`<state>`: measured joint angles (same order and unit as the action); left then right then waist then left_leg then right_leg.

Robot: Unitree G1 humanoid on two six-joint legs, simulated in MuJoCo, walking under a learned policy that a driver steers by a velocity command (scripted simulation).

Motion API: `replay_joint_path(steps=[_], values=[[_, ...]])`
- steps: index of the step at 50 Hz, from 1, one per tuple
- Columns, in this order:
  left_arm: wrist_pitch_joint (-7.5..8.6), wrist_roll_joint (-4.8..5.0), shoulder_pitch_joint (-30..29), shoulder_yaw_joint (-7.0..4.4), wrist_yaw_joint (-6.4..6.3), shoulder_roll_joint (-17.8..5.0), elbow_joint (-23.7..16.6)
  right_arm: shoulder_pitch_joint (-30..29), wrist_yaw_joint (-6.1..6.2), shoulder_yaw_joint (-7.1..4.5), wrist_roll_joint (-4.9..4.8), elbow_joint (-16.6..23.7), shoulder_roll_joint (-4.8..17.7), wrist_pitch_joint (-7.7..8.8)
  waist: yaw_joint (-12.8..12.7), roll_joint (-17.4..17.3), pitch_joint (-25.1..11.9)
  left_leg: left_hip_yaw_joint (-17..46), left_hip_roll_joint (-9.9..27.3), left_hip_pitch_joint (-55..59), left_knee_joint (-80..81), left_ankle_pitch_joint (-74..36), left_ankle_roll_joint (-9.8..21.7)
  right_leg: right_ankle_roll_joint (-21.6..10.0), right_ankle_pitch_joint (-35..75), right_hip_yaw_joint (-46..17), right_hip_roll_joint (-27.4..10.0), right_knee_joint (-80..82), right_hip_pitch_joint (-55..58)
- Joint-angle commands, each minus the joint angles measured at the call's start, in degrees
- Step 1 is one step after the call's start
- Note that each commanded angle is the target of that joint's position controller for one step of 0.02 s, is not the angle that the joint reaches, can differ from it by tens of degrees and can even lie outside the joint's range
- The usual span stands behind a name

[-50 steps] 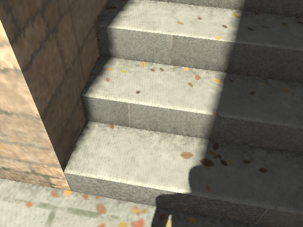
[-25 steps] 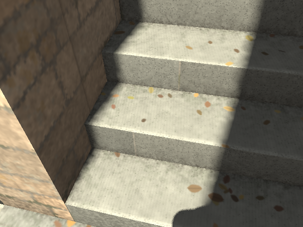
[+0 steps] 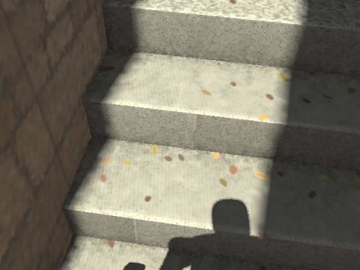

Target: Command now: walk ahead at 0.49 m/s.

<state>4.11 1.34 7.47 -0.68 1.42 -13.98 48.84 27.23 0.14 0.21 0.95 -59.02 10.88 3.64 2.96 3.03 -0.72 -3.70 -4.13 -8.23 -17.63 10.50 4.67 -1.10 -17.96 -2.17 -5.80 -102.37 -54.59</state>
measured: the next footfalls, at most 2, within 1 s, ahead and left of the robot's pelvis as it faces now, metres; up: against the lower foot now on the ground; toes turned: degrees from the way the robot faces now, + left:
right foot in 0.28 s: +0.35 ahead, -0.14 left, +0.17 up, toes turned -4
left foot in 0.82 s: +0.68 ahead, +0.05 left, +0.34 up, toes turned +0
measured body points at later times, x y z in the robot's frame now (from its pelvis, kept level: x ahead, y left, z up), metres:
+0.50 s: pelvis +0.29 -0.08 +0.14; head +0.28 -0.08 +0.59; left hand +0.28 +0.18 -0.01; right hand +0.47 -0.30 +0.04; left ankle +0.31 +0.10 -0.35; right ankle +0.31 -0.13 -0.57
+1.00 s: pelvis +0.60 -0.06 +0.29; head +0.61 -0.08 +0.74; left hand +0.62 +0.18 +0.14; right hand +0.65 -0.29 +0.14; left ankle +0.64 +0.04 -0.40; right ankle +0.49 -0.17 -0.20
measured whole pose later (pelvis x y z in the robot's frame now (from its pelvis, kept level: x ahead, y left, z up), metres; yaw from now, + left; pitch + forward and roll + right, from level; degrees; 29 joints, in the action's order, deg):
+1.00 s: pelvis +0.60 -0.06 +0.29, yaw -8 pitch +7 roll +5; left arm 2.6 -3.4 21.2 -2.4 5.8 -11.4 63.7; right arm 10.1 -2.0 0.4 1.9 -57.6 9.4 3.8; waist 2.5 3.3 -7.7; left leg -11.1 -0.8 -32.6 -47.3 22.0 3.9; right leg -13.4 2.0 -8.9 -0.3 -108.0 -46.9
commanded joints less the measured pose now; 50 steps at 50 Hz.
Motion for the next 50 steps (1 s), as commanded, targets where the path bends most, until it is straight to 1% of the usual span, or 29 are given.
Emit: replay_joint_path(steps=[1, 5, 7, 9, 12, 13, 14, 15, 16, 17, 18, 19, 21, 24, 25, 26, 30, 31, 32, 33, 34, 36, 38, 41, 43, 44, 45, 47, 50], values=[[-1.68, 1.0, 0.07, 2.56, -0.26, 5.89, -4.24, 7.05, 1.07, 1.09, 0.36, -1.51, 1.88, -0.95, -1.01, -8.33, 8.24, 17.86, 20.51, 1.97, 7.6, 7.12, 11.27, 1.3, -4.42, 0.0, 0.07, -31.13, -27.4], [1.42, 0.28, -10.93, 5.31, -0.2, 7.04, -13.05, 8.99, 2.23, 1.5, 0.69, -2.72, 2.12, -1.58, -0.36, -2.37, 11.01, 13.16, 18.77, 3.24, 6.43, 3.82, 6.2, 0.42, -0.3, -2.2, 2.45, -23.82, -39.4], [1.71, -1.15, -21.17, 6.98, 0.58, 7.58, -18.98, 11.37, 2.78, 2.62, -1.66, -3.62, 0.35, -1.95, 1.75, -1.64, 7.53, 7.25, 14.14, -8.17, 11.8, -0.68, 4.08, 0.9, 8.19, 8.43, 2.78, -6.46, -25.34], [1.18, -2.7, -23.13, 7.75, 0.41, 7.53, -23.1, 12.68, 4.18, 0.85, -2.76, -4.36, 5.61, -1.52, 0.11, -6.87, 2.65, 8.26, 17.63, -10.17, 22.84, -13.11, 6.33, 0.45, 7.14, 11.98, -0.38, 9.21, -4.08], [2.45, -0.37, -6.55, 4.12, 0.24, 0.52, -18.65, 7.82, 3.03, -0.46, -1.22, -2.11, 13.24, -1.14, -12.3, -20.68, -12.49, 1.59, 18.74, 6.53, 3.85, -103.38, 6.04, -5.6, -5.23, 14.83, 10.87, 23.91, 26.16], [2.09, -1.58, -0.21, 2.79, 0.64, -2.0, -16.55, 4.48, 2.65, -1.25, -0.42, -1.76, 14.98, -1.83, -16.39, -23.4, -13.13, 2.3, 19.63, 15.93, -7.86, -111.41, 4.85, -7.63, -9.16, 10.61, 11.4, 37.13, 25.14], [1.97, -2.66, 8.73, 0.71, 0.89, -6.83, -13.16, 0.62, 2.75, -1.46, 0.62, 0.32, 14.07, -1.29, -20.06, -21.64, -17.0, 4.15, 18.55, 11.59, -22.69, -107.54, 4.09, -11.07, -7.89, -1.39, 7.65, 45.3, 35.77], [1.1, -5.12, 23.09, -1.97, 1.11, -16.19, -5.66, 0.21, 1.21, -0.67, 1.54, 2.76, 7.54, 0.86, -19.31, 10.51, -24.54, 5.92, 7.14, -10.33, -47.38, -43.42, 1.88, -19.2, 16.8, -29.99, -7.05, 61.8, 58.34], [-1.0, -7.59, 28.78, -2.59, -1.35, -15.51, -1.79, 3.03, -2.44, -0.9, 1.6, -0.3, 3.13, 3.75, -18.23, 17.71, -32.78, 18.99, -5.74, -24.11, -75.6, -1.23, 1.33, -24.21, 11.34, -62.1, -15.36, 85.05, 64.61], [-0.8, -6.02, 23.86, -1.59, -1.93, -10.36, -1.58, -1.36, -4.7, -1.49, -0.28, 1.55, 0.44, 4.62, -14.8, 6.82, -22.69, 24.9, -3.89, -33.85, -90.86, 0.42, 2.22, -19.62, -1.55, -60.01, -16.67, 85.7, 55.5], [-1.21, -2.24, 10.28, -1.25, -3.02, -2.83, 1.47, -9.68, -2.93, -1.54, 3.28, 10.12, -1.16, 2.82, -3.75, -4.7, 0.93, 13.89, 3.4, -38.97, -88.04, -6.68, 2.33, -12.83, -24.97, -42.45, -10.1, 80.56, 34.79], [-0.61, -1.95, 7.32, 0.12, -0.44, -0.08, -0.25, -14.07, -4.16, -1.45, 3.69, 7.25, 0.94, 1.45, -7.1, -0.25, 8.64, 18.73, 1.95, -47.8, -93.4, -6.27, 3.62, -17.4, -17.08, -27.41, -6.88, 76.34, 26.5], [-1.32, -4.55, 0.64, 1.84, -0.05, 8.41, 3.23, -11.76, -5.46, 0.53, 1.91, 10.09, -4.52, -0.76, 0.27, -0.83, 2.84, 19.16, 3.14, -48.07, -97.99, -6.52, 9.16, -13.32, -6.04, -19.02, -5.83, 80.57, 21.41], [3.21, -3.41, 11.19, 0.95, -0.89, 4.84, 10.21, -8.58, 1.46, 1.01, 1.94, 14.36, -7.91, -3.27, 3.58, -5.87, 6.65, 10.92, 0.88, -50.33, -89.84, -9.59, 1.93, -3.42, -1.42, -4.11, -1.95, 80.64, 20.47], [2.09, -8.61, 2.36, 0.08, 0.63, 0.32, 4.36, -13.21, -4.72, 1.56, 0.28, 14.08, -0.86, -2.9, 2.46, 5.69, -1.86, 10.89, 2.8, -52.47, -89.76, -13.93, 7.16, -7.97, 1.01, -0.53, 0.28, 83.74, 20.93], [1.74, -9.28, 1.57, 0.18, 1.13, -0.01, 4.1, -13.56, -6.64, 0.44, 1.2, 13.39, 0.74, -2.42, 3.06, 3.16, -0.1, 8.24, 2.59, -51.65, -93.02, -15.03, 7.31, -9.45, 3.02, -0.49, 0.44, 85.73, 17.78], [-1.13, -11.2, 28.85, 3.15, 1.52, 5.17, 16.08, -27.49, -4.5, 4.72, 0.91, 16.54, -4.93, -0.22, -4.4, -1.99, 3.48, 17.59, 1.67, -97.09, -118.15, -4.08, 12.27, -13.36, 4.46, -15.75, -10.56, 84.02, 55.43], [2.83, -1.52, 23.21, 0.65, -0.42, -1.28, 12.61, -29.62, 0.92, 3.8, 1.0, 20.56, -9.01, -0.74, -2.61, -6.19, 8.89, 7.01, 0.73, -82.61, -115.12, 3.11, 4.47, -4.44, 1.73, -7.79, -6.22, 87.43, 42.56], [5.04, -0.31, 20.07, 1.8, -0.94, -0.71, 13.24, -34.56, 2.48, 3.75, 0.86, 23.25, -6.32, -1.53, -1.66, -6.61, 11.34, 1.57, 3.32, -75.64, -105.95, 4.87, 2.26, -2.82, 5.42, -5.77, -4.25, 91.65, 33.61], [5.93, -0.04, 21.02, 1.9, -1.82, 0.02, 14.27, -38.05, 2.84, 3.43, 0.67, 25.9, -3.93, -2.4, -2.61, -5.62, 10.63, -3.3, 5.45, -69.04, -96.28, 4.31, 0.46, -3.64, 4.42, -4.11, -3.26, 96.17, 31.07], [2.65, -8.97, 32.04, 3.74, 0.62, 3.7, 16.38, -41.14, -1.16, 3.8, 0.65, 26.59, -0.82, -4.11, -5.78, 7.09, -11.04, 1.31, 9.22, -74.24, -91.27, -6.91, 6.69, -9.69, 7.82, -6.64, -5.94, 89.89, 48.95], [-0.73, -8.06, 32.18, 3.04, 3.35, 4.42, 17.0, -48.52, -4.08, 4.71, 1.82, 27.25, -2.77, -5.39, -7.2, 1.49, -3.09, -1.7, 8.07, -65.6, -71.79, 7.81, 9.69, -11.55, 27.1, -5.04, -6.72, 96.75, 43.81], [0.13, -5.06, 30.09, 1.53, 5.41, -5.11, 15.6, -47.2, -7.05, 4.88, 1.76, 26.37, -3.41, -5.5, -1.32, 11.83, -8.24, -10.31, 1.94, -42.71, -64.57, 12.04, 4.47, -18.93, 80.25, -2.45, -9.48, 94.97, 41.51], [0.93, -5.08, 31.38, -1.03, 6.17, -8.63, 18.1, -37.2, -5.57, 4.16, 0.84, 22.46, -2.8, -5.76, 3.23, 11.88, -8.72, -7.99, -2.46, -38.14, -40.16, 9.27, 3.36, -17.53, 117.88, -1.19, -12.54, 82.11, 66.14], [1.23, -9.15, 35.17, -0.8, 7.91, -1.92, 17.49, -12.09, -3.49, 2.17, -0.69, 11.75, 1.35, -6.12, 7.03, -3.41, -29.03, 18.92, 7.7, 9.88, -32.29, 3.16, 13.38, -12.93, 97.57, -5.88, -5.77, 56.91, 33.56], [0.15, -8.36, 30.54, -0.07, 8.47, 3.66, 18.22, 1.14, -2.58, 0.28, 2.18, 6.57, 5.75, -6.17, 12.59, -16.36, -24.96, 40.67, 17.94, 17.66, -16.27, 4.58, 20.12, -9.64, 30.3, -7.89, 5.61, 33.22, 15.6], [-0.45, -4.68, 23.71, -1.6, 9.03, 1.99, 18.18, 4.12, -2.19, -0.9, 3.21, 5.01, 6.9, -4.34, 12.81, -14.24, -14.98, 53.57, 22.64, 3.69, -4.92, 19.59, 20.78, -8.1, 24.64, -14.11, 7.78, -0.84, 5.19], [1.0, -3.63, 10.52, -2.01, 5.14, 3.79, 12.5, -7.33, -2.18, 0.27, 0.44, 1.76, -0.29, 0.11, 4.2, -6.31, -5.28, 39.38, 22.36, -7.6, -5.99, 19.87, 17.07, -11.33, 19.9, -11.49, 5.74, -18.9, -8.35], [-2.3, -4.45, 6.93, -0.26, 2.6, 9.99, 6.96, -15.48, -2.71, 3.59, 1.68, -2.48, -12.84, 2.65, -6.87, 2.75, -4.97, 11.73, 16.59, -11.4, -6.23, -0.47, 8.2, -14.42, 17.72, -7.14, 0.24, -11.81, -12.96]])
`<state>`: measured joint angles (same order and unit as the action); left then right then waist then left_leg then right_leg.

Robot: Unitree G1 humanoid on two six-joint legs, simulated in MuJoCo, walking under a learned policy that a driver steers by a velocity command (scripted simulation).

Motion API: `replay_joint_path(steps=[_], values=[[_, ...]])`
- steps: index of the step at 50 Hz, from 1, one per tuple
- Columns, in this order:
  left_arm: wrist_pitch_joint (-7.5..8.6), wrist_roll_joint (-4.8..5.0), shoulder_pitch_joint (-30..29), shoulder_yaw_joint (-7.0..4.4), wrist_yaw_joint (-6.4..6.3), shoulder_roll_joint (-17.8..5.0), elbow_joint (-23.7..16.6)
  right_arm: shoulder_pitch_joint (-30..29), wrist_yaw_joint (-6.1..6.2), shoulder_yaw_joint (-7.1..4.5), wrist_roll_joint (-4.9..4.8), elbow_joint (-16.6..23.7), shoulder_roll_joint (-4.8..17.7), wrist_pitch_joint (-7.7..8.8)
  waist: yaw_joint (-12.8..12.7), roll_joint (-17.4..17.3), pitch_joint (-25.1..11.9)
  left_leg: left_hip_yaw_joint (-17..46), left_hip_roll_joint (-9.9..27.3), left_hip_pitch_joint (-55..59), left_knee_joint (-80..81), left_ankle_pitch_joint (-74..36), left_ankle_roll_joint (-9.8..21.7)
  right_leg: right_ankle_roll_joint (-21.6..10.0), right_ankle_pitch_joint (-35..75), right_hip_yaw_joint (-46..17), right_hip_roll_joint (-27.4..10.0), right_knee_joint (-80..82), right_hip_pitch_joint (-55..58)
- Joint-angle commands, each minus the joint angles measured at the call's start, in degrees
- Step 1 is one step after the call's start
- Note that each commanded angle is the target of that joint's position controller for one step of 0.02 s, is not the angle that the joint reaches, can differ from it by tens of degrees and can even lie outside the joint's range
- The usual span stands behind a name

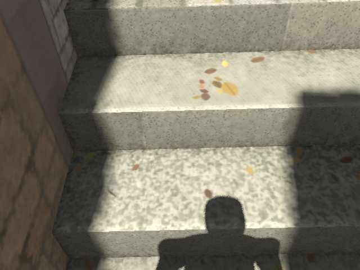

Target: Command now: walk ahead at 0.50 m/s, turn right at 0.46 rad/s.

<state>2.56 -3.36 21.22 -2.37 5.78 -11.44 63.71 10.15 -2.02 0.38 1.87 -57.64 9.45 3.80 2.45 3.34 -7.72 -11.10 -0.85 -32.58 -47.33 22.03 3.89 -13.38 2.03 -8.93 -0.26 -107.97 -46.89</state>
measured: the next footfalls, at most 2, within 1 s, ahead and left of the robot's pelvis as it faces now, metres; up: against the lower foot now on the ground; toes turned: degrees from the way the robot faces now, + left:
right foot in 0.28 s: +0.34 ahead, -0.16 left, +0.17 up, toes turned -12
left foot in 0.74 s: +0.63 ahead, +0.02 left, +0.34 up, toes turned -27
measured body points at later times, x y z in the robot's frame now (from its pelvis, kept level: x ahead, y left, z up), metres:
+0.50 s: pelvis +0.29 -0.06 +0.18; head +0.30 -0.08 +0.63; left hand +0.32 +0.16 +0.03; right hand +0.31 -0.31 +0.03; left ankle +0.29 +0.11 -0.27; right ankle +0.30 -0.15 -0.52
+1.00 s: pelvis +0.53 -0.08 +0.35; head +0.52 -0.07 +0.80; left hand +0.84 +0.02 +0.26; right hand +0.37 -0.27 +0.20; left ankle +0.60 +0.04 -0.35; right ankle +0.49 -0.21 -0.17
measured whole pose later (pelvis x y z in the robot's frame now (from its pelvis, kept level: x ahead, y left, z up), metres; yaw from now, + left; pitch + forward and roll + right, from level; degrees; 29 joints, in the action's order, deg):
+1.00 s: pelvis +0.53 -0.08 +0.35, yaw -33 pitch +4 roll +3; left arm 4.8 -2.2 3.8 -2.4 5.0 -17.6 49.2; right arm 23.2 0.0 -0.1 3.9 -58.2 12.3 3.4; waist 4.7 2.9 -7.8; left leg -6.4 2.3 -26.6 -48.3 26.1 0.9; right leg -14.0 -8.4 -6.0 0.4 -101.8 -59.5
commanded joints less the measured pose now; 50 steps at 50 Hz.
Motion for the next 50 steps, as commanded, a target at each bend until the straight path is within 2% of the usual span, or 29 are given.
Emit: replay_joint_path(steps=[1, 3, 6, 8, 9, 10, 13, 14, 15, 16, 17, 18, 20, 22, 23, 24, 26, 30, 33, 35, 37, 38, 39, 40, 41, 42, 44, 46, 50], values=[[-1.92, 1.67, -7.02, 2.42, -2.01, 9.82, -8.22, 0.38, -0.74, 3.06, 1.67, -3.16, -11.24, 2.75, -7.35, -0.72, 3.0, 12.48, 12.98, 10.65, 26.17, -18.31, 8.49, -1.55, -9.4, 1.57, -5.97, -8.62, -21.68], [-3.59, 3.61, -14.96, 3.95, -3.68, 10.21, -14.02, 3.53, -1.62, 1.87, 4.04, -4.59, -7.3, 3.19, -7.6, -10.48, 6.64, 8.93, 15.26, 11.4, 34.36, -17.89, 8.28, -3.06, -29.83, 4.11, -5.67, -19.21, -28.27], [-3.27, 4.42, -24.55, 4.62, -5.15, 2.57, -20.09, 7.39, -2.78, 1.8, 7.03, -8.17, -2.45, 3.58, -7.61, -1.6, 4.85, 4.07, 12.05, 12.44, 38.83, -6.7, 5.71, -6.27, -29.23, 5.38, -7.89, 1.16, -31.97], [-3.85, 4.36, -32.59, 4.36, -4.73, -1.89, -23.12, 8.28, -4.22, 1.08, 5.41, -4.89, 3.99, 1.96, -4.93, -5.36, 2.74, 1.1, 13.97, 5.42, 48.62, -7.52, 5.85, -2.93, -27.44, 8.81, -7.91, 17.91, -16.61], [-4.34, 3.84, -35.83, 5.08, -3.15, 1.24, -23.14, 8.98, -4.05, 0.95, 4.51, -4.06, 4.72, 1.86, -3.55, -6.92, 3.9, 0.18, 14.45, -0.13, 53.15, -9.43, 7.4, -1.25, -25.35, 14.25, -6.76, 17.25, -7.83], [-4.53, 3.57, -32.8, 5.91, -1.49, 3.41, -23.81, 8.98, -4.05, -0.59, 3.69, -3.53, 10.29, 2.27, -6.68, -10.5, 4.92, -2.24, 14.56, 1.86, 50.05, -35.3, 8.07, -1.38, -22.94, 14.19, -5.57, 18.61, -2.21], [-4.36, 2.72, -22.61, 5.12, 0.04, 2.0, -20.98, 14.02, -3.16, -1.43, 1.22, -2.1, 12.91, 3.39, -10.2, -10.74, -2.11, -4.58, 18.54, 33.33, 32.01, -93.24, 11.83, 2.32, -22.94, 21.55, 3.99, 39.91, -0.44], [-3.7, 2.49, -17.45, 4.08, -1.41, 0.14, -19.91, 15.35, -3.49, -1.58, 1.41, -2.78, 12.25, 3.08, -10.58, -14.73, -4.22, -4.18, 19.25, 38.75, 24.73, -99.74, 11.27, 1.59, -20.11, 18.94, 5.53, 46.5, 4.07], [-3.07, 4.36, -15.53, 3.56, -2.93, -2.13, -19.11, 24.83, -3.63, -1.35, 4.21, -3.92, 9.03, 3.06, -7.08, -10.82, -11.4, -1.45, 16.6, 23.96, 13.56, -99.17, 9.81, -1.75, -10.53, 8.7, 4.35, 40.77, 21.01], [-4.09, 4.0, -5.27, 1.6, -3.82, -6.61, -16.77, 23.85, -5.22, -2.12, 4.91, -3.63, 10.23, 2.67, -12.05, -3.94, -15.92, 1.68, 12.19, 13.53, 0.14, -77.01, 8.05, -3.81, -10.45, -3.79, 2.77, 54.74, 34.18], [-4.47, 2.82, 5.92, 0.05, -4.32, -13.06, -11.67, 20.29, -7.97, -1.45, 5.55, -1.42, 5.11, 1.59, -12.19, 8.85, -14.66, 6.86, 2.86, -7.1, -21.94, -25.62, 2.74, -9.64, -12.19, -27.47, -5.87, 75.69, 46.72], [-4.17, 1.72, 11.62, -2.46, -4.26, -16.51, -9.07, 18.53, -8.6, -2.12, 2.99, -1.66, 5.7, 0.12, -14.53, 8.66, -12.66, 20.76, -1.01, -14.01, -53.19, -25.61, 2.3, -8.18, -20.74, -39.62, -9.0, 84.83, 43.48], [-1.89, 1.83, 5.3, -1.38, -3.39, -9.09, -5.87, 9.88, -7.21, -1.99, 2.32, 0.48, 3.41, 0.77, -9.86, 4.43, -1.07, 26.66, -4.7, -33.94, -77.78, -25.6, 4.9, -4.66, -30.93, -34.05, -7.23, 81.76, 34.94], [-0.51, 1.35, -6.18, 1.97, -1.81, 2.16, -6.04, 7.25, -3.95, -0.13, 2.19, 2.09, -0.96, 1.09, -1.15, -2.94, 0.22, 26.37, -1.52, -37.62, -74.84, -25.41, 7.2, -3.84, -22.96, -24.83, -6.22, 80.2, 28.21], [-0.24, 0.13, -7.86, 3.16, -0.96, 4.49, -6.02, 8.24, -2.47, -0.49, 1.51, 2.53, 1.14, 0.31, 0.69, -6.13, -0.91, 24.13, 0.3, -37.23, -72.87, -25.69, 6.49, -3.44, -19.16, -21.96, -6.84, 81.88, 26.16], [0.39, 0.96, -8.7, 3.62, -1.1, 4.88, -5.75, 8.11, -1.97, -0.51, 1.81, 2.2, 1.67, -0.35, 2.08, -4.7, -0.07, 21.57, 1.46, -38.78, -72.86, -23.25, 5.92, -2.69, -19.0, -18.59, -6.02, 82.6, 23.73], [0.72, -1.34, -3.06, 2.63, -1.58, 0.59, -3.52, 4.15, -2.19, 0.48, -0.19, 4.13, 0.37, -1.08, 0.51, 3.16, 2.8, 15.3, 1.42, -41.75, -81.69, -11.36, 5.69, -1.07, -18.19, -9.52, -3.24, 85.13, 20.15], [2.13, -6.29, 7.9, 2.95, -2.04, -3.43, 0.51, -10.7, -1.67, 2.62, 0.15, 15.54, 1.78, -1.03, -3.03, -4.48, 4.86, 14.14, 5.74, -44.05, -63.23, -16.39, 7.56, 1.02, -25.0, -9.81, -3.98, 89.09, 20.57], [1.56, -2.99, -0.26, 3.44, 0.47, -6.27, -5.73, -16.18, -0.97, 3.29, -0.28, 20.27, 4.39, -3.28, -1.21, 0.55, 6.53, 12.01, 6.43, -17.3, -42.67, -8.28, 2.32, -3.41, -20.74, -10.27, -9.32, 104.16, 2.67], [2.97, 1.34, -0.07, 2.63, 0.93, -10.65, -7.0, -9.89, -1.97, 2.81, -0.37, 20.3, 3.56, -4.42, 2.59, 5.45, 2.49, 5.42, 1.23, -6.1, -37.74, -4.07, -1.38, -6.31, 22.42, -6.28, -11.53, 99.21, 10.47], [4.16, 3.17, 3.63, 0.36, 0.68, -15.25, -7.06, -8.26, -2.13, 0.79, -0.12, 22.96, 8.49, -4.48, 4.26, 9.52, -2.97, 0.53, -4.98, -5.17, -20.33, 2.59, -1.03, -5.31, 63.61, -5.18, -11.96, 89.77, 32.14], [3.96, 1.92, 2.89, -0.43, 1.15, -14.7, -6.74, -3.12, -1.44, -0.28, -0.44, 22.45, 10.33, -3.84, 5.01, 9.71, -5.89, 4.1, -4.67, -0.15, -14.16, 1.01, 0.85, -3.38, 70.51, -4.51, -11.54, 82.14, 36.71], [3.63, -1.57, 7.24, 0.38, 1.65, -8.81, -6.32, 10.12, -0.52, -0.92, -0.41, 18.28, 11.55, -3.62, 5.34, -2.65, -19.56, 24.97, 3.87, 20.85, -11.68, -9.41, 9.82, -0.18, 63.09, -2.64, -6.98, 64.61, 25.77], [2.48, -3.01, 2.91, 2.3, 2.96, -1.44, -8.44, 23.13, 1.37, -2.14, 0.87, 14.2, 15.37, -3.4, 11.38, -15.7, -19.92, 57.94, 15.7, 35.1, 13.51, 15.91, 18.66, 2.47, 8.89, -4.22, 3.19, 45.43, 0.96], [2.78, 0.14, -4.63, 1.49, 3.5, -2.32, -8.73, 24.38, 2.25, -2.45, 2.94, 13.15, 16.74, -1.93, 13.45, -21.27, -2.62, 71.43, 18.46, 26.72, 22.34, 39.79, 16.54, 2.24, -2.76, -8.58, 4.37, 17.02, -18.93], [3.66, 1.94, -8.39, 0.6, 2.45, -3.42, -11.36, 19.94, 2.63, -2.62, 1.17, 10.82, 16.06, 0.41, 8.57, -20.31, 5.73, 63.82, 18.8, 18.47, 21.71, 38.91, 13.93, 2.32, -3.16, -4.48, 2.39, 5.84, -22.8], [4.2, 1.25, -9.87, 0.09, 0.89, -3.02, -11.92, 13.98, 1.36, -0.76, -0.73, 5.98, 5.51, 0.39, 2.09, -10.07, 6.12, 43.0, 17.98, 13.02, 18.31, 21.6, 11.99, -0.35, -6.95, -0.99, 1.88, -1.79, -19.23], [3.18, 0.34, -11.37, 1.01, -0.2, -0.14, -13.67, 4.6, 1.74, 1.88, 0.05, 5.61, -3.45, 0.25, -2.7, -5.27, 7.72, 34.5, 16.03, 5.38, 20.11, 15.02, 9.18, -1.05, -12.14, -1.04, -0.19, -0.29, -16.49], [1.9, 1.17, -17.12, 2.46, -0.35, -2.04, -18.41, -0.01, 1.73, -0.31, 3.73, 5.89, 4.19, 2.53, -3.52, -3.68, 6.26, 23.17, 11.81, 2.79, 26.88, 8.83, 8.76, -0.59, -9.26, 3.37, -2.6, 10.6, -19.18]])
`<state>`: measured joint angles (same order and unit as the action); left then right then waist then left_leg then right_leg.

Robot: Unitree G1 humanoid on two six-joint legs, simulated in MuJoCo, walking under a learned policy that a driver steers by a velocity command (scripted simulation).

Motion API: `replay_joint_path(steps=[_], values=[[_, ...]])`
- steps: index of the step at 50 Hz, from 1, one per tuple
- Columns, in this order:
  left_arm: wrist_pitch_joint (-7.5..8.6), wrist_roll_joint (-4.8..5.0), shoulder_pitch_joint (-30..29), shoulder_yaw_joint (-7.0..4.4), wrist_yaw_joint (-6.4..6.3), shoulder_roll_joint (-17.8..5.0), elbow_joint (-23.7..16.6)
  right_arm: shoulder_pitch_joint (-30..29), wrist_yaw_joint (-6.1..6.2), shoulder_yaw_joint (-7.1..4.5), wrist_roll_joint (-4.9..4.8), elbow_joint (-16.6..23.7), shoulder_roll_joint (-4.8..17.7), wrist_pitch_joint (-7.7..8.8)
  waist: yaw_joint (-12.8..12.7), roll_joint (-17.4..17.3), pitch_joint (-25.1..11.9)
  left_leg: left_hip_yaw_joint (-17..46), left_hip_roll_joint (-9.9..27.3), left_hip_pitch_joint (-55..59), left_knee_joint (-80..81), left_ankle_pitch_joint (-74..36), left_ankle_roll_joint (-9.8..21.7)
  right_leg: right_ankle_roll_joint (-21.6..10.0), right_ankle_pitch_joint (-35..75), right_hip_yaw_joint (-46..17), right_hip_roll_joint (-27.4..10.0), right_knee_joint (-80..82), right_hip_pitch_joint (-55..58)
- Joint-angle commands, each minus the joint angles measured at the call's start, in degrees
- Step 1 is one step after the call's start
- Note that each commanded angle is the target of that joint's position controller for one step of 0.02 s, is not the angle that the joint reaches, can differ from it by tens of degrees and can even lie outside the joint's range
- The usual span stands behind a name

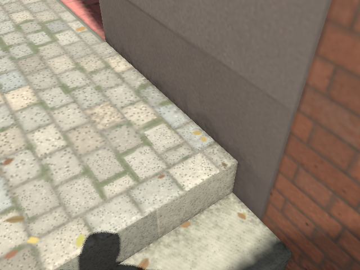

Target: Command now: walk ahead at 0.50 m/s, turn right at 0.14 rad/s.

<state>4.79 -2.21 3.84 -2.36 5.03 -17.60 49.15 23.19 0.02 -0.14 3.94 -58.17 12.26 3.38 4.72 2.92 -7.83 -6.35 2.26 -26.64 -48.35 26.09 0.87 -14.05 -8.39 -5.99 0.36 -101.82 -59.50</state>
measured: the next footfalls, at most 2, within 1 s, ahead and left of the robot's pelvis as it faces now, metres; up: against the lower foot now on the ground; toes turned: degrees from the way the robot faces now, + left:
right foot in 0.22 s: +0.23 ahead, -0.14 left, +0.00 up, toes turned -1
left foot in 0.62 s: +0.37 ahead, +0.11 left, +0.17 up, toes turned +17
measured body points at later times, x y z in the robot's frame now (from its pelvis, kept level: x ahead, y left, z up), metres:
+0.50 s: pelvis +0.23 -0.03 +0.04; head +0.23 -0.01 +0.49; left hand +0.10 +0.15 -0.12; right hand +0.42 -0.18 -0.06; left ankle +0.27 +0.10 -0.36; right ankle +0.18 -0.14 -0.69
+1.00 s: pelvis +0.44 +0.07 +0.20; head +0.42 +0.07 +0.65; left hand +0.53 +0.33 +0.10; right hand +0.42 -0.14 +0.05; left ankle +0.33 +0.10 -0.52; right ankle +0.60 -0.01 -0.20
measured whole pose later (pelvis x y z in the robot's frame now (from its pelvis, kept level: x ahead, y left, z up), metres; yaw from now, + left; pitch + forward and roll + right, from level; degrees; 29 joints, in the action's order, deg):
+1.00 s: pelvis +0.44 +0.07 +0.20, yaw +29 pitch +4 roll -2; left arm 3.5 -3.0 0.8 3.4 2.6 -8.7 49.7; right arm 32.4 -5.0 1.5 6.8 -64.4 6.0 4.3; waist 3.5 -1.2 -7.3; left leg 11.0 -8.0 -14.8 -37.7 25.8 5.9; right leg -9.1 -7.6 -2.3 -1.2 -121.7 -82.5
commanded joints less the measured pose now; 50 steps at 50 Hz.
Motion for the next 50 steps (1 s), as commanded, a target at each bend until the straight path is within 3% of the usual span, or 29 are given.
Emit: replay_joint_path(steps=[1, 2, 3, 4, 5, 6, 8, 10, 11, 12, 13, 15, 16, 18, 24, 26, 27, 29, 31, 32, 33, 34, 35, 36, 38, 40, 43, 45, 50], values=[[-0.76, -0.18, -2.08, 2.58, 1.28, 2.35, -5.34, -12.59, -0.63, -0.08, 1.55, 6.52, 2.91, 3.61, -6.16, -3.16, 3.5, 16.74, 8.7, -6.23, 28.27, 5.62, 10.34, 1.49, 4.18, 2.6, -6.08, 7.94, -1.76], [-1.06, -1.07, -0.38, 2.0, 1.88, 0.97, -4.52, -14.52, -0.88, 0.1, 1.46, 8.09, 3.36, 4.48, -7.35, -2.6, 3.19, 11.58, 6.57, -11.55, 28.16, 1.29, 9.17, 2.25, 8.92, 5.81, -6.44, 11.49, 6.69], [-3.67, 0.15, 0.32, 2.16, -0.52, 6.52, -8.01, -5.73, 3.22, -0.98, -4.15, 3.16, 1.86, 5.96, -10.02, -7.14, 8.45, 18.03, 10.95, -8.74, 37.67, -6.93, 10.39, 9.9, 7.15, 4.05, -7.76, 23.92, 16.37], [-4.61, 1.19, 1.63, 2.26, -1.85, 5.3, -7.42, -5.07, 4.51, -0.86, -4.07, 1.9, 2.29, 5.79, -9.29, -6.57, 9.57, 13.71, 9.64, -7.75, 38.05, -11.79, 9.13, 12.12, 3.96, 5.24, -8.0, 31.73, 21.69], [-3.87, -2.23, -7.62, 1.65, 0.34, 0.01, -8.32, -17.58, -0.21, -0.81, -1.27, 11.34, 6.47, 6.55, -7.19, -3.39, 5.34, 5.07, 5.71, -10.87, 30.64, -9.71, 7.07, 11.03, 10.92, 9.32, -6.5, 31.71, 26.59], [-3.91, -2.02, -7.02, -0.3, 0.11, -2.6, -8.77, -19.12, -2.55, -2.7, -2.22, 13.95, 10.99, 6.65, -8.39, -8.37, 3.05, 5.51, 5.97, -10.44, 32.29, -16.13, 7.82, 12.95, 11.76, 11.12, -4.67, 34.26, 34.14], [-5.01, -2.89, -7.96, -0.62, -1.56, -1.25, -11.47, -11.59, -3.43, -4.27, -3.29, 12.63, 11.88, 5.71, -7.17, -10.35, 3.61, 9.71, 8.64, 6.73, 27.56, -34.69, 9.46, 13.81, 0.7, 12.63, -2.83, 51.27, 32.94], [-2.97, -0.67, 3.04, -2.59, -2.76, -1.65, -7.51, -0.4, -3.57, -5.25, -3.97, 8.38, 9.5, 3.6, -8.37, -3.25, 0.78, 12.13, 8.73, 22.75, 12.02, -44.54, 7.74, 11.97, 6.75, 11.4, -1.29, 75.99, 41.61], [-2.58, -1.42, 10.18, -3.74, -3.41, -2.95, -5.19, 10.45, -5.28, -4.51, -0.53, 4.04, 3.55, 2.32, -7.22, -1.29, -4.58, 11.57, 7.17, 17.34, -1.6, -39.99, 6.49, 6.37, 16.15, 6.61, -5.77, 70.12, 54.04], [-2.53, -2.17, 17.42, -5.45, -3.13, -8.68, -4.23, 25.19, -6.81, -1.8, -0.01, 3.1, -8.63, 1.86, -0.97, 13.24, -19.48, 10.14, 1.12, 4.52, -18.59, -8.0, 4.32, -8.75, 55.75, -4.83, -16.96, 62.99, 74.37], [-2.63, -1.91, 26.3, -6.07, -2.31, -8.9, -1.36, 20.71, -8.58, -2.38, -1.26, 6.59, -6.9, 2.35, -8.37, 19.67, -14.26, 13.65, -9.85, -19.95, -43.98, 3.69, 2.36, -19.18, 43.38, -32.66, -27.23, 78.5, 81.83], [-1.63, -2.99, 24.26, -3.13, -1.47, -0.29, 5.04, -0.96, -6.92, -3.82, -4.32, 10.59, -2.33, 2.57, -9.8, 9.08, 8.27, 17.22, -6.6, -50.06, -84.81, -8.77, 9.17, -6.38, 4.91, -22.82, -24.58, 80.73, 62.87], [-1.52, -2.72, 18.1, -0.96, -1.58, 5.84, 4.09, -3.8, -5.95, -3.47, -3.86, 12.43, -2.82, 2.19, -6.98, 3.55, 6.3, 16.14, -4.1, -50.27, -88.84, -13.12, 12.22, -5.2, 2.49, -15.58, -23.54, 81.36, 56.98], [-2.21, -2.48, 14.44, 1.57, -1.81, 9.15, 6.16, -7.47, -6.25, -1.1, -3.04, 16.01, -5.75, 0.05, -3.45, -1.14, 4.54, 15.07, -1.77, -52.47, -94.45, -13.68, 15.23, -3.07, -1.06, -8.66, -22.3, 83.6, 49.81], [1.57, -6.7, 7.97, 2.25, -2.45, 2.42, 10.9, -21.06, -7.69, 1.25, -3.53, 26.21, -1.73, -4.41, 2.54, -5.88, 3.15, 7.41, 5.75, -47.23, -66.55, -19.48, 13.71, 0.96, 1.11, 14.46, -15.5, 94.01, 35.1], [0.59, -4.47, 8.13, 1.56, -1.21, -2.29, 9.12, -30.64, -6.88, 1.67, -4.63, 28.2, 0.15, -5.37, -1.31, -1.38, 2.07, 0.64, 2.59, -28.59, -50.58, -4.98, 10.39, -2.04, 3.09, 16.39, -16.17, 105.0, 26.16], [0.48, -3.04, 9.58, 1.69, -0.8, -3.86, 8.44, -24.57, -7.28, 2.73, -4.21, 24.79, -3.42, -5.17, -0.37, 1.78, 2.15, -1.51, 0.38, -25.11, -49.76, -5.57, 8.88, -2.34, 23.51, 18.08, -18.12, 102.68, 31.57], [1.36, -1.2, 10.81, -0.46, 0.17, -11.4, 8.08, -16.56, -6.31, 2.31, -3.52, 21.72, -2.5, -5.38, 1.56, 4.5, -4.14, -2.91, -4.47, -25.5, -35.9, -0.63, 6.96, -3.97, 74.73, 21.34, -19.93, 89.64, 51.53], [1.49, -1.53, 11.89, -1.13, 1.18, -10.66, 8.01, -12.74, -4.89, 1.1, -3.68, 19.79, 0.34, -4.31, 0.25, 7.34, -6.6, -4.8, -10.82, -22.22, -17.87, 4.68, 5.99, -5.87, 85.63, 19.8, -21.62, 78.39, 65.0], [0.56, -3.56, 15.63, -1.47, 1.97, -8.75, 8.15, -5.84, -3.41, -0.27, -3.55, 17.11, 3.58, -3.95, -1.04, 6.24, -11.01, 2.62, -11.69, -9.95, -14.87, -10.57, 9.36, -5.02, 86.76, 21.07, -18.82, 66.29, 60.31], [0.15, -6.26, 17.47, -0.63, 2.54, -4.81, 4.76, 2.83, -1.66, -1.56, -4.07, 14.24, 8.54, -3.18, -0.51, -4.23, -17.83, 24.5, -5.22, 11.78, -6.87, -24.42, 18.41, 0.2, 64.31, 16.36, -13.88, 49.58, 38.98], [-1.61, -5.78, 11.26, -0.27, 5.03, -1.26, 2.95, 17.98, -1.1, -2.73, -0.72, 8.49, 12.48, -3.0, 4.64, -16.42, -14.96, 52.92, 2.03, 25.49, 17.35, -18.89, 24.26, 5.49, 7.04, 8.53, -2.19, 28.49, 12.54], [-2.03, -2.89, 7.76, 0.37, 4.85, 2.29, 1.22, 21.97, -1.46, -4.29, -0.9, 5.96, 13.51, -1.35, 6.91, -15.86, -8.31, 60.16, 5.61, 27.15, 22.78, 3.61, 17.62, 6.23, 7.53, -5.78, 1.03, 6.1, -3.24], [-1.5, -0.54, 3.42, 0.56, 2.91, 3.39, 0.62, 18.47, -1.99, -3.81, -0.99, 3.23, 10.72, -0.39, 5.02, -16.02, 0.47, 56.82, 4.37, 20.81, 21.11, 13.35, 14.1, 5.72, 7.35, -9.74, 4.18, -7.98, -14.3], [-1.18, -1.92, 1.56, 2.27, 0.0, 6.48, -0.72, 3.42, -3.38, -1.79, -1.99, 0.99, 1.13, 0.91, -5.3, -8.09, 4.31, 43.54, 0.46, 8.83, 17.27, 2.92, 11.35, 3.25, 11.1, -10.5, 3.97, -18.02, -16.55], [-1.87, -1.72, 3.37, 3.28, -1.01, 6.1, 0.34, -12.19, -4.43, -0.83, -2.89, 3.6, -1.03, 0.71, -11.63, 0.34, 3.96, 32.81, -1.84, -3.7, 18.75, -6.87, 10.87, 3.46, 9.41, -4.88, 0.53, -16.81, -12.12], [-1.75, -1.23, 1.36, 3.05, -1.06, 4.66, 2.53, -10.16, -5.19, -0.61, -0.56, 3.67, -0.67, 2.32, -10.49, -2.41, 4.41, 25.04, -4.05, -11.39, 23.11, -10.59, 9.2, 4.95, 13.15, 2.51, -2.35, -10.93, -5.92], [-0.62, -1.19, -4.74, 4.53, -0.79, 7.7, 0.54, 3.98, -4.15, -0.3, 2.18, -2.1, 1.11, 1.78, -5.0, -7.58, 5.6, 30.6, -1.57, -1.9, 22.7, -8.89, 12.15, 4.65, 3.84, 4.12, -0.9, -27.45, -18.28], [-0.38, -0.45, -18.47, 5.65, -3.69, 5.66, -8.85, 12.08, -5.33, 1.22, 3.28, -5.14, 0.33, 2.23, -0.46, -5.58, 8.21, 34.68, 1.92, 10.55, 27.24, -8.82, 13.29, 7.12, 3.64, 5.89, -4.94, -6.63, -24.95]])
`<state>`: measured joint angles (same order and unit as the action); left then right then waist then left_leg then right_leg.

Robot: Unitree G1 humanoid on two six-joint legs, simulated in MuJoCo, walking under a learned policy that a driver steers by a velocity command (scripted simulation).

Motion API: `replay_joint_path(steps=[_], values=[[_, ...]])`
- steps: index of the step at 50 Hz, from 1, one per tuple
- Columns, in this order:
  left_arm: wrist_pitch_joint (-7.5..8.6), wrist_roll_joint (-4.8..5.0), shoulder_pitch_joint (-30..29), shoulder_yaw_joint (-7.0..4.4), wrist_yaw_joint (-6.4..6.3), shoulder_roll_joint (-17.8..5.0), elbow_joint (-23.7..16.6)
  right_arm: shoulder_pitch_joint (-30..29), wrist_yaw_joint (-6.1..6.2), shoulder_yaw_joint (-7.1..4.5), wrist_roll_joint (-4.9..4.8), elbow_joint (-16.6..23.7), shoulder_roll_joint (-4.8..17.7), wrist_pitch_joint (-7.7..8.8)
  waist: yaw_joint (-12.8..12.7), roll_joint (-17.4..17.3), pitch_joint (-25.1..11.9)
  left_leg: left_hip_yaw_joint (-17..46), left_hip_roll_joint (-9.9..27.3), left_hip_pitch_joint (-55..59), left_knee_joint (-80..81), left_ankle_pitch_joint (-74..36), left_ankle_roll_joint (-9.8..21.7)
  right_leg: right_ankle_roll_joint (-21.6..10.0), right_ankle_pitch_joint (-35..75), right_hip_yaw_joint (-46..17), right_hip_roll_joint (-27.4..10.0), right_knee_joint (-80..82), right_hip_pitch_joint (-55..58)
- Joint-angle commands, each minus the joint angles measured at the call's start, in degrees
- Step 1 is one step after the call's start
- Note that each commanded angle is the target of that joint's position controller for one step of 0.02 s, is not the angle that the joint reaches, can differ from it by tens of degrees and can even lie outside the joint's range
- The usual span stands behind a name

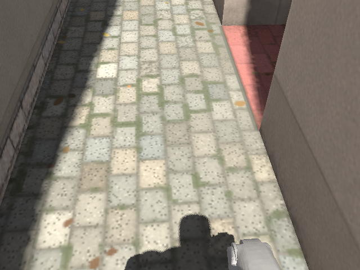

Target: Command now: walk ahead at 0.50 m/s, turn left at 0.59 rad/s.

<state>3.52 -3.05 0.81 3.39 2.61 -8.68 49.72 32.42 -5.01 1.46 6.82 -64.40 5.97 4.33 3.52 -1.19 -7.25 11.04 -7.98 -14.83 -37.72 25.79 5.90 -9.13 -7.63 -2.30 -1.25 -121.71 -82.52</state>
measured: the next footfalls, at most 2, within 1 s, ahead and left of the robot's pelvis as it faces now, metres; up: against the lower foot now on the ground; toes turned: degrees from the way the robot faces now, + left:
right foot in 0.14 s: +0.27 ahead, -0.14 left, +0.17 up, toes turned +2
left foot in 0.66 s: +0.40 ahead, +0.16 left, +0.17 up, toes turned +20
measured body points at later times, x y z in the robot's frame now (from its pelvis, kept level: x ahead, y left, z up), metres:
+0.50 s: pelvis +0.25 -0.03 +0.18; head +0.26 -0.01 +0.63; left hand +0.16 +0.15 +0.02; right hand +0.51 -0.19 +0.10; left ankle +0.32 +0.14 -0.46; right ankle +0.23 -0.14 -0.55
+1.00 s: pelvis +0.48 +0.08 +0.19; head +0.51 +0.08 +0.64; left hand +0.58 +0.35 +0.09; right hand +0.51 -0.15 +0.04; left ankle +0.36 +0.15 -0.55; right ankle +0.67 -0.01 -0.50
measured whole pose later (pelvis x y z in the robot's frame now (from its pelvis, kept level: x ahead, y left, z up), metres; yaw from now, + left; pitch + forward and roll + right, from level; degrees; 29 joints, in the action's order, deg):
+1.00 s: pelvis +0.48 +0.08 +0.19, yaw +19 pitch +3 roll +2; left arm 3.1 -3.0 7.0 -3.1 3.2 -11.3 43.9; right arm 26.5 -3.1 -5.5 2.5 -56.0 9.7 7.5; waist 3.6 1.0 -1.3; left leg -2.6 -3.1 -2.8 -16.5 17.0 2.6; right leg 1.2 -0.8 -1.0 -5.5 -44.8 -40.2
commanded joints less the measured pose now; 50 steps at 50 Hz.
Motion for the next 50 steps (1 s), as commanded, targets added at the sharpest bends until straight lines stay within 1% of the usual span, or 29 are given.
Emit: replay_joint_path(steps=[1, 2, 3, 5, 6, 7, 8, 9, 10, 11, 13, 14, 16, 18, 21, 23, 27, 29, 31, 33, 34, 35, 36, 37, 38, 40, 42, 47, 50], values=[[-0.13, -0.9, -17.36, 0.01, -0.84, -2.24, -10.63, -1.6, -0.54, -0.21, -1.74, 4.21, 7.01, 1.34, 0.14, -3.25, 6.81, 15.57, 11.4, -10.22, 21.72, -8.45, 9.88, 3.97, 4.52, 7.42, -3.74, 20.99, 10.15], [-1.48, -1.13, -23.36, 0.62, -0.31, -0.75, -13.37, -2.98, -1.13, 0.34, -3.3, 4.4, 6.3, 1.04, 0.99, -2.38, 9.37, 17.31, 14.04, -18.33, 28.57, -8.64, 11.71, 5.47, -3.85, 8.45, -4.07, 29.68, 19.17], [-1.94, -1.51, -20.86, 1.07, 0.61, 1.16, -13.76, -6.42, -1.61, 0.16, -4.77, 6.68, 7.25, 1.75, -0.88, -4.81, 11.11, 15.08, 15.89, -21.32, 30.5, -19.11, 11.65, 6.31, -9.39, 11.62, -2.9, 34.82, 29.33], [-1.51, 0.4, -19.87, -0.22, 2.31, -3.06, -16.43, -2.94, -2.49, -2.13, -5.33, 5.91, 14.78, 2.66, -3.2, -9.92, 7.01, 14.28, 19.95, -11.92, 26.85, -71.23, 12.05, 5.73, -12.89, 11.72, 2.66, 43.71, 39.95], [-1.04, 0.7, -13.78, -2.43, 2.7, -7.7, -15.7, -1.52, -2.04, -3.51, -6.72, 6.0, 17.37, 2.9, -5.52, -9.26, 3.01, 12.8, 20.53, 1.03, 19.52, -93.3, 10.79, 3.93, -16.44, 12.12, 5.96, 52.69, 40.03], [-0.08, 0.8, -1.74, -4.24, 1.74, -10.25, -13.17, -2.34, -1.95, -4.52, -5.35, 5.81, 17.07, 2.96, -9.07, -7.96, -5.0, 7.85, 17.27, 6.23, 7.05, -100.83, 6.17, 1.39, -10.77, 6.61, 4.69, 56.89, 50.62], [0.66, 0.41, 13.54, -4.15, 1.49, -9.94, -9.47, 3.95, -1.16, -2.99, -3.39, 4.82, 7.52, 3.37, -9.35, 4.69, -23.03, 7.62, 10.92, -7.42, -11.89, -78.25, 2.61, -8.87, 0.87, -15.0, -5.56, 65.0, 78.83], [0.53, -0.61, 25.79, -4.56, 0.68, -12.69, -5.61, -0.46, -1.24, -2.35, -2.83, 7.01, 3.13, 2.49, -13.64, 18.24, -26.74, 6.25, -0.94, -30.93, -32.15, -23.08, -0.59, -17.31, -18.67, -46.9, -19.05, 83.98, 92.84], [0.78, -1.9, 28.39, -3.95, -0.28, -11.19, -4.75, -12.43, -1.75, -4.21, -4.58, 7.7, 6.69, 1.28, -17.83, 18.44, -13.51, 6.27, 1.28, -40.06, -57.33, -21.83, -0.49, -12.83, -40.71, -54.48, -19.35, 92.81, 79.44], [1.44, 0.08, 21.37, -4.15, -1.04, -11.49, -5.58, -15.61, -1.45, -5.3, -4.94, 7.98, 7.55, 1.63, -14.74, 13.15, 1.28, 2.81, 5.18, -45.81, -65.15, -29.16, 0.18, -10.45, -47.73, -49.18, -19.17, 94.75, 64.53], [1.6, 0.83, 19.93, -1.79, 0.11, -0.65, 1.47, -16.01, 0.42, -5.58, -3.85, 9.37, 6.53, 1.1, -7.47, 0.71, 1.48, -0.06, 7.78, -44.43, -70.35, -29.57, 3.49, -8.56, -30.84, -30.69, -18.89, 90.55, 59.19], [1.99, 1.01, 17.02, -0.65, 0.08, 5.37, 2.46, -18.01, 0.94, -5.13, -3.19, 10.89, 5.82, 0.47, -4.22, 0.07, 1.45, -0.51, 9.62, -43.69, -70.94, -27.93, 4.97, -7.29, -25.94, -26.43, -18.69, 92.52, 57.25], [3.0, 1.48, 11.95, -0.74, -1.26, 6.33, 3.25, -18.25, 1.29, -4.37, -3.33, 12.08, 2.44, -0.91, -0.72, 2.51, 3.53, -0.95, 10.91, -45.85, -66.08, -23.57, 6.73, -4.54, -20.6, -14.12, -13.67, 95.8, 56.47], [4.36, -0.09, 10.24, -1.29, -1.2, 3.88, 3.96, -22.06, 1.27, -3.8, -4.53, 14.12, 2.56, -0.94, 0.54, 1.08, 6.17, -2.35, 13.41, -45.38, -57.89, -23.91, 7.12, -3.13, -15.67, -6.44, -12.49, 101.07, 52.94], [6.62, 0.16, 2.17, -1.92, 0.04, -1.32, -1.31, -27.06, 0.59, -6.0, -4.2, 17.69, 10.02, -1.36, 2.37, 4.46, 4.77, -9.55, 16.98, -26.85, -39.1, -23.78, 3.83, 0.92, -7.16, 7.59, -9.27, 108.83, 45.52], [6.62, -0.12, 5.68, -2.0, 0.03, -4.22, -1.27, -28.44, 0.66, -6.37, -4.06, 18.93, 9.56, -1.34, 0.48, 3.23, 3.59, -12.15, 16.4, -18.63, -28.75, -24.01, 0.57, 1.08, -4.15, 11.83, -9.24, 110.46, 49.0], [6.05, 1.47, 22.54, -3.86, 1.03, -7.66, 3.21, -39.31, 0.71, -5.67, -5.24, 24.25, 7.14, -1.05, -7.37, 4.1, 6.63, -14.28, 13.1, -26.39, -8.08, -17.74, -1.65, -3.76, 3.73, 6.57, -13.73, 110.61, 78.58], [4.68, 2.48, 24.77, -4.39, 1.22, -7.41, 4.0, -40.51, 1.11, -6.28, -4.28, 26.04, 7.71, -1.05, -7.78, 4.48, 7.42, -13.21, 12.33, -27.79, 0.02, -11.96, -0.65, -4.72, 8.59, 3.75, -17.42, 109.94, 90.54], [3.39, 3.85, 22.69, -5.43, 0.4, -9.14, 3.66, -39.91, 1.56, -6.54, -5.04, 26.74, 7.61, -0.47, -5.94, 3.67, 7.49, -14.39, 9.97, -19.39, 10.14, -16.33, 0.41, -3.84, 16.31, 5.5, -17.46, 106.24, 91.92], [3.13, 3.01, 18.35, -6.06, -0.69, -9.79, 1.13, -29.84, 2.7, -8.98, -6.07, 24.1, 12.94, 0.71, -1.67, 2.11, 1.81, -11.53, 9.04, 1.9, 9.49, -24.69, 3.62, 1.26, 21.99, 9.9, -13.46, 97.61, 84.15], [3.96, 3.04, 26.93, -4.36, -2.16, -1.93, -0.57, -23.06, 2.77, -9.1, -6.07, 22.56, 14.29, 0.91, -4.19, -6.1, -11.52, -4.99, 15.22, 24.41, 0.54, -46.03, 11.05, 6.18, 10.87, 13.79, -7.93, 85.35, 72.02], [4.48, 1.86, 28.04, -4.42, -1.91, -2.04, -1.53, -7.11, 3.31, -9.7, -5.11, 18.56, 15.58, 0.48, 2.01, -13.49, -16.37, 12.98, 24.12, 41.37, 6.46, -47.62, 18.46, 10.34, -17.53, 12.91, -1.1, 71.87, 54.88], [4.48, 2.32, 19.88, -5.26, -0.4, -2.34, -3.34, 1.46, 3.91, -10.47, -3.52, 15.26, 17.24, 0.97, 6.57, -11.81, -9.19, 22.93, 28.43, 45.62, 15.49, -40.19, 18.92, 10.63, -26.68, 5.18, 1.22, 58.18, 39.29], [4.45, 2.08, 12.23, -6.02, 0.05, -3.09, -5.04, -0.61, 4.56, -10.86, -2.69, 13.83, 18.0, 2.38, 5.71, -5.32, -0.22, 19.54, 26.61, 38.97, 17.76, -33.79, 13.95, 8.86, -21.49, -0.4, -1.17, 48.74, 31.33], [4.82, 0.78, 12.63, -6.72, -0.51, -5.15, -4.09, -6.32, 4.45, -10.39, -2.39, 14.12, 15.06, 2.51, 3.5, -1.57, 4.52, 13.38, 25.25, 30.43, 18.26, -30.99, 10.48, 7.4, -14.06, -2.82, -4.08, 47.86, 30.91], [5.07, -0.29, 14.69, -7.24, -1.39, -5.63, -4.5, -14.89, 3.78, -9.01, -3.73, 15.88, 11.52, 2.65, -2.44, -0.84, 5.0, 6.97, 24.11, 17.75, 19.42, -37.41, 10.53, 7.58, -6.62, -2.36, -6.19, 50.1, 36.05], [4.16, 0.62, 13.12, -7.4, -1.71, -4.65, -5.65, -15.99, 3.36, -7.96, -3.7, 16.57, 7.71, 2.33, -4.02, 0.82, 2.39, 3.37, 23.51, 13.28, 21.48, -43.1, 12.07, 10.37, -4.47, -1.51, -6.58, 52.02, 38.4], [0.47, -0.35, 8.3, -6.16, 0.73, -2.18, -7.76, -15.31, 2.23, -8.0, -4.7, 15.52, 9.73, 4.86, -4.55, 0.71, 7.76, -6.57, 19.25, -1.04, 27.26, -38.6, 10.6, 11.27, 8.34, 2.19, -4.82, 73.4, 49.02], [-1.34, 0.18, 3.11, -6.42, 1.18, -4.08, -10.44, -10.93, 1.34, -7.86, -4.24, 12.25, 11.78, 4.91, -3.48, -1.58, 10.09, -5.63, 22.29, 4.25, 27.43, -37.44, 9.78, 9.02, 9.84, 1.14, -3.35, 82.98, 48.5]])
Keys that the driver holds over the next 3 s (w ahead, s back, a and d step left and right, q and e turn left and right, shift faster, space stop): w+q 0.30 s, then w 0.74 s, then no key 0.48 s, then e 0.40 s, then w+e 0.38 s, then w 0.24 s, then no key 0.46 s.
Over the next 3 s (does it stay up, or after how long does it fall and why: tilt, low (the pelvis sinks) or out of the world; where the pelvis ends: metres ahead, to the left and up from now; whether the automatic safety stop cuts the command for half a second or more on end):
stays up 0.99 0.01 0.19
